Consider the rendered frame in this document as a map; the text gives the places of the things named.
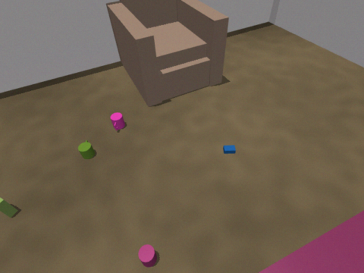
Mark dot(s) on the armchair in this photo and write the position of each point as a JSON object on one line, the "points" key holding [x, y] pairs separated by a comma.
{"points": [[169, 47]]}

